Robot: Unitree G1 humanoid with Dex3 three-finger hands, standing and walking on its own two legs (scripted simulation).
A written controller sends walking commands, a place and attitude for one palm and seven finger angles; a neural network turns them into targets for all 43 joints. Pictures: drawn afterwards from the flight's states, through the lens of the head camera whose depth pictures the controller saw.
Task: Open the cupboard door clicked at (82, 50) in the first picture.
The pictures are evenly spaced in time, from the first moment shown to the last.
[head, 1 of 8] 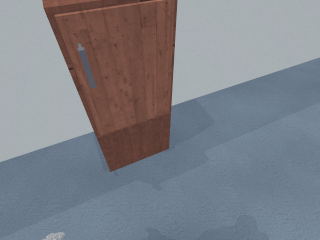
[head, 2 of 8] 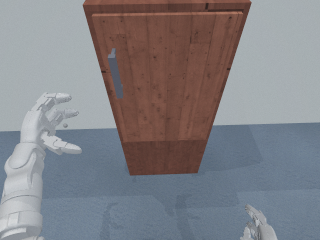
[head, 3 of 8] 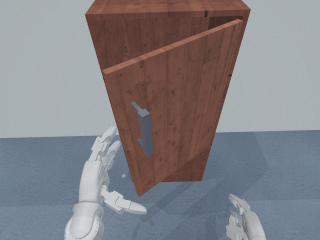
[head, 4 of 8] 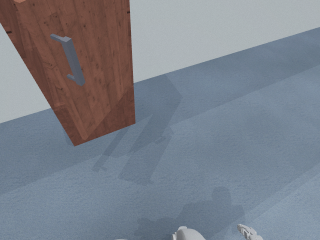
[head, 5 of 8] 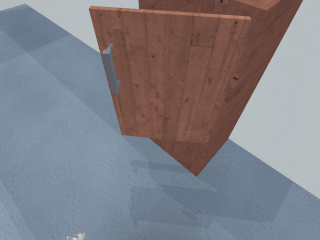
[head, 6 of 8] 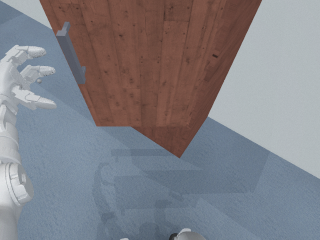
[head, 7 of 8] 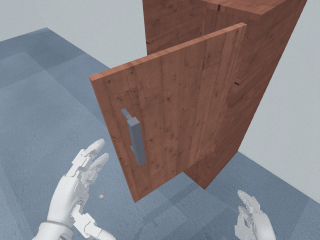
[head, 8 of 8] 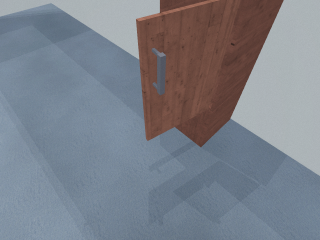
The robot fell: no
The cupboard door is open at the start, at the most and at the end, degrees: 0 81 79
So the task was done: yes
